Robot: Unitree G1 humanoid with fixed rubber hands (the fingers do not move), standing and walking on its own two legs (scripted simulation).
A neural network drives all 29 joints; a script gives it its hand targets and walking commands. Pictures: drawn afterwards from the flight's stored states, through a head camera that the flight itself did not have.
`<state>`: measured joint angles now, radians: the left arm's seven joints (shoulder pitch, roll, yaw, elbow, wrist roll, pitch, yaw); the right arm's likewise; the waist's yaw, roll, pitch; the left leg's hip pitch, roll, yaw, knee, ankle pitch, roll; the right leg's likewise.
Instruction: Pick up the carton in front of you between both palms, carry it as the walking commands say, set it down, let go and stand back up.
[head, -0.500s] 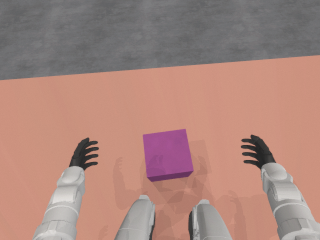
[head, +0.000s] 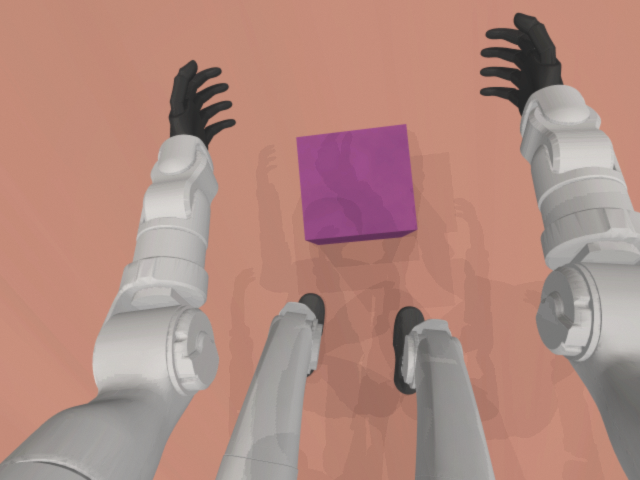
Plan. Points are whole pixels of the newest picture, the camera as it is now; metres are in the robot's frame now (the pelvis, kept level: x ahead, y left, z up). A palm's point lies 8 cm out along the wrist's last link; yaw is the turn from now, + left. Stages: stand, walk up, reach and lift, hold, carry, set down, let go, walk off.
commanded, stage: reach and lift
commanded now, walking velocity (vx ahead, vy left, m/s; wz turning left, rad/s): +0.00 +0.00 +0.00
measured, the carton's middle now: (355, 193) +0.48 +0.04 -0.51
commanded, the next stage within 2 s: none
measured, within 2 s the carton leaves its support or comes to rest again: leaves its support in 1.64 s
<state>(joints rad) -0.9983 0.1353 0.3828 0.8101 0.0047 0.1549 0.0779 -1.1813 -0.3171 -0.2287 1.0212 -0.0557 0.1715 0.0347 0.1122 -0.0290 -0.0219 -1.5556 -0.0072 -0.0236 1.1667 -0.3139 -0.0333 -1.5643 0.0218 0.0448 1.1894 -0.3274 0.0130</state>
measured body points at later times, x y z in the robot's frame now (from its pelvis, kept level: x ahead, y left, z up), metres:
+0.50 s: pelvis +0.00 +0.00 -0.17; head +0.34 -0.01 +0.12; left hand +0.46 +0.24 -0.33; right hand +0.53 -0.15 -0.34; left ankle +0.10 +0.13 -0.60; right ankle +0.09 -0.12 -0.60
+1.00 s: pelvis -0.02 +0.00 -0.26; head +0.34 +0.00 -0.01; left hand +0.47 +0.23 -0.45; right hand +0.53 -0.13 -0.46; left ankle +0.10 +0.13 -0.60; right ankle +0.09 -0.12 -0.60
